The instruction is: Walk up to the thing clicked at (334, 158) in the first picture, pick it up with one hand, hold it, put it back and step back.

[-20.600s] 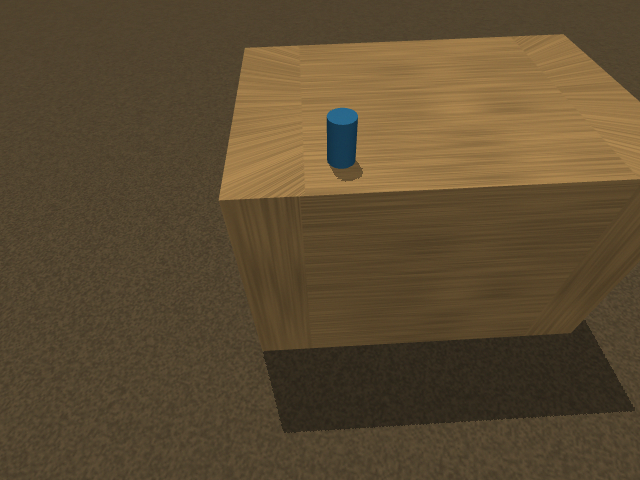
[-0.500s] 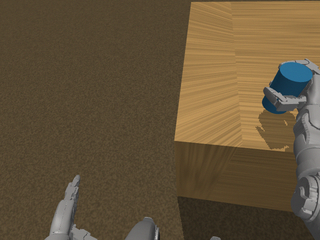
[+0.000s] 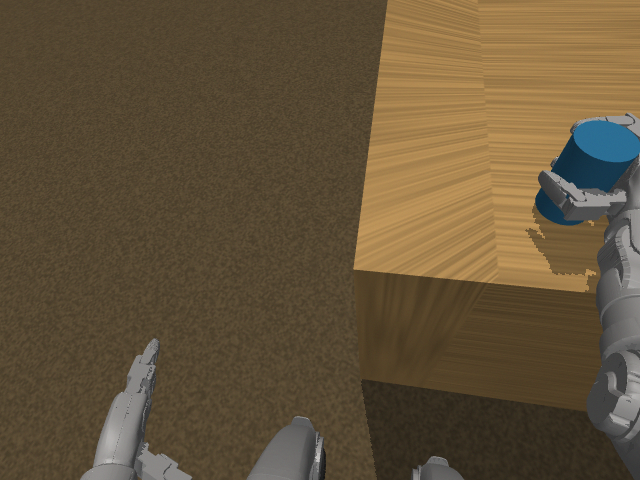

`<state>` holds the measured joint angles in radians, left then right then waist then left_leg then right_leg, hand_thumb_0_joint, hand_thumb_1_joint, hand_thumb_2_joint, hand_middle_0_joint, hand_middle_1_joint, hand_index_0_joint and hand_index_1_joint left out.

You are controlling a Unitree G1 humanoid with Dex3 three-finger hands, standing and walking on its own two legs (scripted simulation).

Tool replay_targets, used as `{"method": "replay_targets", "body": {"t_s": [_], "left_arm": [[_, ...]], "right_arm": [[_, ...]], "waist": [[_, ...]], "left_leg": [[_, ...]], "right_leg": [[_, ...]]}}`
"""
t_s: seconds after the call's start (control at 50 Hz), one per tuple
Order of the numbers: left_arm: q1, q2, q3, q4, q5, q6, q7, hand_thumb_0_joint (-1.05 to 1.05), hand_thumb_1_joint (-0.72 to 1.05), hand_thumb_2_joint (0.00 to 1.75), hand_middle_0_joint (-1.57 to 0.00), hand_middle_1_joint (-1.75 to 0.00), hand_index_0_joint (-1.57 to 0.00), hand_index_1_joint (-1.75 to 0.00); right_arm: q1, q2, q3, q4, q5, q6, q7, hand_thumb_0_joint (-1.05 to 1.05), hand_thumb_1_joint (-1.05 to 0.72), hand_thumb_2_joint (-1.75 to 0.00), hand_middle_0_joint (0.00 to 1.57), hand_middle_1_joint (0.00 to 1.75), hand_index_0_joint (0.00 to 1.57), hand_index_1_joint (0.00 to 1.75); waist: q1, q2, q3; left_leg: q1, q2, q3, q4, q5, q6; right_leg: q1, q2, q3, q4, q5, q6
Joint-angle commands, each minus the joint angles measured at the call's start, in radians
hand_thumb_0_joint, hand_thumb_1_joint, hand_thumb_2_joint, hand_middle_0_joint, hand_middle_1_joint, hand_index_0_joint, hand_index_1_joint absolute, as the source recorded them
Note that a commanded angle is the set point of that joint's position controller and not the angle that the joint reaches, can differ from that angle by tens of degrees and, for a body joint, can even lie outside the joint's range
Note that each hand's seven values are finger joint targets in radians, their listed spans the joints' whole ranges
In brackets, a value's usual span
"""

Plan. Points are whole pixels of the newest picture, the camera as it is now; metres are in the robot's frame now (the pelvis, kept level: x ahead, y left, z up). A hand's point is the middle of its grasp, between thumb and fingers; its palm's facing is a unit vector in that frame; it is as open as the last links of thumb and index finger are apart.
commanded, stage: lower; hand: right
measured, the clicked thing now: (581, 176) +0.49 -0.22 +0.06
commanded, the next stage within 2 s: loosen in 0.28 s
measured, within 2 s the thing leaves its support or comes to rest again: rests again in 0.14 s
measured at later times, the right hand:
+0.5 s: hand (581, 184) +0.48 -0.22 +0.05, palm faces +0.21 +0.98 +0.02, open 9.2 cm
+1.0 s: hand (579, 187) +0.48 -0.22 +0.05, palm faces +0.22 +0.98 +0.01, open 15.7 cm
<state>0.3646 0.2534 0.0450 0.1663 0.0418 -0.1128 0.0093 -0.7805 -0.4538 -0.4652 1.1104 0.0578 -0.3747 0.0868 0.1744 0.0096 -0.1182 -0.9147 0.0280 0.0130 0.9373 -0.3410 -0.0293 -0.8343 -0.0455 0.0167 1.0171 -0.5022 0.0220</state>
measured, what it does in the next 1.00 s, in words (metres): stands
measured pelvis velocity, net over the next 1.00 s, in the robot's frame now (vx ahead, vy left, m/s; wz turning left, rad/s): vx -0.01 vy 0.00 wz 0.00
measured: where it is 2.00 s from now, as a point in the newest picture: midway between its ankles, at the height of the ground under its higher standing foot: outside the picture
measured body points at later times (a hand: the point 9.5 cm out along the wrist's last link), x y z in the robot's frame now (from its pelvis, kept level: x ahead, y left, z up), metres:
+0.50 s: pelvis -0.01 +0.00 -0.01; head +0.10 -0.02 +0.42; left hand +0.14 +0.27 -0.02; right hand +0.46 -0.27 +0.06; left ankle +0.06 +0.14 -0.67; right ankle -0.01 -0.13 -0.67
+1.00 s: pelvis -0.01 +0.00 -0.01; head +0.10 -0.02 +0.42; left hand +0.14 +0.27 -0.02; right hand +0.46 -0.27 +0.05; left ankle +0.06 +0.14 -0.67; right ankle -0.01 -0.13 -0.67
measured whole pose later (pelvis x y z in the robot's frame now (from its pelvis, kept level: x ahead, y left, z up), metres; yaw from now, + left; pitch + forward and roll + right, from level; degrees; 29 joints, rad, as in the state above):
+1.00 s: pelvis -0.01 +0.00 -0.01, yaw +0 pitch +20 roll +2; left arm 0.40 0.26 0.04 0.07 0.06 -0.09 0.00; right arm -0.78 -0.48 -0.50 1.11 0.05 -0.40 0.08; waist 0.19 0.01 -0.12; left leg -1.00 0.02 0.02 1.01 -0.35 -0.03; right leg -0.92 -0.05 0.03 1.10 -0.52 0.03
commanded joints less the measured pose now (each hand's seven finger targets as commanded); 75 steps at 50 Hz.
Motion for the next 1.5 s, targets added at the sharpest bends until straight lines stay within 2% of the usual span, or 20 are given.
{"method": "replay_targets", "body": {"t_s": [0.0, 0.04, 0.08, 0.14, 0.2, 0.38, 0.68, 0.72, 0.76, 0.82, 0.86, 0.98, 1.06, 1.12, 1.16, 1.24, 1.28, 1.42, 1.46, 1.48], "left_arm": [[0.059, 0.192, 0.129, -0.166, -0.004, -0.045, 0.017, 0.00, -0.57, 0.07, -0.05, -0.04, -0.04, -0.05], [0.075, 0.125, 0.077, -0.114, -0.003, -0.043, 0.005, 0.00, -0.57, 0.07, -0.05, -0.04, -0.04, -0.06], [-0.039, 0.185, 0.110, -0.275, -0.004, -0.057, 0.016, 0.00, -0.57, 0.07, -0.05, -0.04, -0.04, -0.05], [0.085, 0.126, 0.069, -0.142, -0.001, -0.041, 0.005, 0.00, -0.57, 0.07, -0.05, -0.04, -0.04, -0.05], [-0.004, 0.178, 0.106, -0.251, 0.004, -0.051, 0.014, 0.00, -0.57, 0.07, -0.05, -0.04, -0.04, -0.05], [0.058, 0.133, 0.079, -0.226, 0.000, -0.032, 0.001, 0.00, -0.56, 0.06, -0.06, -0.04, -0.05, -0.05], [0.064, 0.155, 0.096, -0.246, 0.004, -0.026, 0.004, 0.00, -0.55, 0.06, -0.06, -0.05, -0.05, -0.05], [0.047, 0.161, 0.101, -0.271, 0.007, -0.031, 0.008, 0.00, -0.55, 0.06, -0.05, -0.05, -0.05, -0.05], [0.064, 0.153, 0.093, -0.255, 0.006, -0.031, 0.007, 0.00, -0.55, 0.06, -0.05, -0.05, -0.05, -0.05], [0.039, 0.159, 0.091, -0.283, 0.009, -0.035, 0.008, 0.00, -0.56, 0.06, -0.05, -0.05, -0.05, -0.06], [0.077, 0.159, 0.097, -0.262, 0.011, -0.030, 0.007, 0.00, -0.56, 0.07, -0.05, -0.05, -0.04, -0.06], [0.055, 0.161, 0.089, -0.260, 0.008, -0.033, 0.009, 0.00, -0.57, 0.07, -0.05, -0.04, -0.04, -0.06], [0.061, 0.167, 0.088, -0.314, 0.007, -0.031, 0.013, 0.00, -0.53, 0.04, -0.06, -0.05, -0.05, -0.05], [0.122, 0.157, 0.091, -0.232, -0.003, -0.017, 0.014, 0.00, -0.53, 0.04, -0.05, -0.05, -0.05, -0.05], [0.023, 0.182, 0.097, -0.293, -0.008, -0.021, 0.019, 0.00, -0.53, 0.04, -0.05, -0.05, -0.05, -0.05], [0.045, 0.122, 0.038, -0.190, -0.021, -0.014, 0.021, 0.00, -0.53, 0.04, -0.05, -0.04, -0.05, -0.05], [0.004, 0.152, 0.051, -0.182, -0.027, -0.018, 0.034, 0.00, -0.53, 0.04, -0.05, -0.04, -0.05, -0.04], [-0.029, 0.131, 0.000, -0.069, -0.053, -0.031, 0.044, 0.00, -0.54, 0.03, -0.05, -0.04, -0.05, -0.04], [-0.040, 0.162, 0.025, -0.082, -0.057, -0.040, 0.053, 0.00, -0.58, 0.08, -0.06, -0.05, -0.05, -0.06], [-0.043, 0.163, 0.027, -0.098, -0.063, -0.026, 0.047, 0.00, -0.56, 0.06, -0.06, -0.05, -0.05, -0.06]], "right_arm": [[-0.395, -0.279, -0.034, -0.206, 0.007, -0.079, 0.002, 0.00, -0.31, -1.31, 1.29, 1.41, 1.32, 1.41], [-0.400, -0.199, -0.007, -0.187, 0.019, -0.079, 0.011, 0.00, -0.31, -1.31, 1.29, 1.41, 1.32, 1.41], [-0.473, -0.314, -0.056, -0.298, 0.007, -0.097, -0.003, 0.00, -0.31, -1.31, 1.29, 1.42, 1.33, 1.42], [-0.391, -0.203, -0.009, -0.184, 0.015, -0.087, 0.013, 0.00, -0.31, -1.29, 1.28, 1.40, 1.31, 1.40], [-0.447, -0.298, -0.055, -0.261, 0.003, -0.106, 0.007, 0.00, -0.31, -1.30, 1.28, 1.40, 1.32, 1.40], [-0.354, -0.214, -0.021, -0.160, 0.005, -0.094, 0.018, 0.00, -0.24, -1.22, 1.30, 1.37, 1.34, 1.37], [-0.400, -0.246, -0.033, -0.191, -0.002, -0.083, 0.006, 0.00, 0.51, -0.25, 0.69, 0.48, 0.70, 0.48], [-0.463, -0.287, -0.051, -0.251, -0.010, -0.091, -0.002, 0.00, 0.55, -0.21, 0.60, 0.41, 0.61, 0.42], [-0.412, -0.238, -0.020, -0.188, -0.002, -0.085, 0.002, 0.00, 0.57, -0.17, 0.51, 0.35, 0.52, 0.35], [-0.471, -0.318, -0.062, -0.279, -0.008, -0.101, -0.007, 0.00, 0.60, -0.14, 0.37, 0.27, 0.38, 0.27], [-0.426, -0.256, -0.026, -0.225, -0.002, -0.093, 0.001, 0.00, 0.60, -0.13, 0.30, 0.24, 0.31, 0.24], [-0.380, -0.263, -0.044, -0.189, -0.001, -0.088, 0.003, 0.00, 0.61, -0.07, 0.08, 0.09, 0.09, 0.09], [-0.474, -0.369, -0.081, -0.286, -0.015, -0.100, 0.000, 0.00, 0.61, -0.05, 0.05, 0.07, 0.06, 0.07], [-0.400, -0.354, -0.078, -0.210, -0.009, -0.065, 0.008, 0.00, 0.59, -0.04, 0.06, 0.06, 0.06, 0.06], [-0.502, -0.428, -0.099, -0.351, -0.008, -0.061, 0.004, 0.00, 0.60, -0.04, 0.05, 0.05, 0.05, 0.05], [-0.483, -0.406, -0.061, -0.296, 0.003, -0.006, 0.024, 0.00, 0.56, -0.03, 0.06, 0.05, 0.06, 0.05], [-0.513, -0.477, -0.091, -0.334, 0.007, 0.019, 0.032, 0.00, 0.58, -0.03, 0.06, 0.05, 0.05, 0.05], [-0.403, -0.351, -0.003, -0.165, 0.051, 0.152, 0.135, 0.00, 0.54, -0.04, 0.06, 0.05, 0.06, 0.05], [-0.442, -0.403, -0.018, -0.202, 0.058, 0.172, 0.150, 0.00, 0.49, -0.05, 0.06, 0.06, 0.07, 0.06], [-0.339, -0.541, 0.005, -0.114, -0.055, 0.200, 0.091, 0.00, 0.51, -0.04, 0.06, 0.06, 0.07, 0.06]], "waist": [[0.003, -0.126, -0.473], [0.003, -0.130, -0.394], [-0.010, -0.116, -0.567], [0.001, -0.118, -0.415], [-0.002, -0.147, -0.562], [0.009, -0.120, -0.416], [0.014, -0.114, -0.425], [0.012, -0.145, -0.489], [0.023, -0.118, -0.407], [-0.007, -0.175, -0.508], [0.015, -0.163, -0.476], [0.003, -0.128, -0.437], [0.003, -0.144, -0.568], [0.005, -0.146, -0.463], [-0.026, -0.189, -0.567], [-0.040, -0.200, -0.450], [-0.057, -0.203, -0.509], [-0.035, -0.101, -0.315], [-0.037, -0.078, -0.345], [-0.099, -0.062, -0.293]], "left_leg": [[0.341, -0.032, 0.010, -0.052, 0.303, 0.038], [0.279, -0.034, 0.008, -0.053, 0.268, 0.040], [0.362, -0.031, 0.007, -0.049, 0.285, 0.036], [0.282, -0.035, 0.011, -0.042, 0.258, 0.040], [0.318, -0.034, 0.009, -0.019, 0.292, 0.042], [0.281, -0.030, 0.004, -0.022, 0.220, 0.037], [0.250, -0.034, 0.014, -0.017, 0.175, 0.035], [0.252, -0.034, 0.008, -0.018, 0.179, 0.035], [0.226, -0.038, 0.021, -0.029, 0.124, 0.035], [0.248, -0.038, 0.017, -0.012, 0.166, 0.038], [0.249, -0.040, 0.022, -0.009, 0.189, 0.040], [0.246, -0.038, 0.018, -0.015, 0.174, 0.038], [0.371, -0.031, 0.000, -0.025, 0.244, 0.031], [0.348, -0.034, 0.005, -0.046, 0.249, 0.033], [0.379, -0.033, 0.009, -0.048, 0.282, 0.037], [0.384, -0.035, 0.014, -0.105, 0.211, 0.038], [0.429, -0.034, 0.016, -0.115, 0.255, 0.037], [0.407, -0.036, 0.029, -0.193, 0.232, 0.033], [0.439, -0.034, 0.024, -0.212, 0.242, 0.027], [0.450, -0.032, 0.030, -0.248, 0.199, 0.032]], "right_leg": [[0.179, 0.031, -0.006, -0.119, 0.392, -0.012], [0.140, 0.033, -0.003, -0.115, 0.376, -0.014], [0.203, 0.028, -0.001, -0.111, 0.375, -0.015], [0.129, 0.033, -0.001, -0.108, 0.354, -0.014], [0.190, 0.027, 0.005, -0.090, 0.411, -0.009], [0.072, 0.030, -0.006, -0.086, 0.287, -0.018], [0.071, 0.029, 0.002, -0.083, 0.253, -0.019], [0.112, 0.027, 0.000, -0.076, 0.259, -0.019], [0.079, 0.025, 0.005, -0.095, 0.202, -0.020], [0.137, 0.024, 0.006, -0.088, 0.271, -0.011], [0.121, 0.026, 0.005, -0.083, 0.293, -0.011], [0.083, 0.026, 0.004, -0.081, 0.268, -0.015], [0.113, 0.036, -0.013, -0.070, 0.299, -0.020], [0.113, 0.039, -0.016, -0.091, 0.309, -0.019], [0.201, 0.034, -0.009, -0.109, 0.379, -0.012], [0.200, 0.033, -0.011, -0.164, 0.305, -0.012], [0.256, 0.030, -0.010, -0.177, 0.358, -0.008], [0.265, 0.025, -0.003, -0.259, 0.352, -0.019], [0.296, 0.027, -0.007, -0.270, 0.349, -0.025], [0.315, 0.035, -0.023, -0.308, 0.337, -0.015]]}}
